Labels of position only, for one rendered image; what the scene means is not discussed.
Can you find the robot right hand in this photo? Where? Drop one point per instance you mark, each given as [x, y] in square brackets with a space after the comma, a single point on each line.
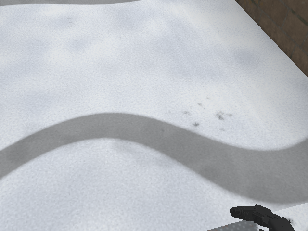
[262, 216]

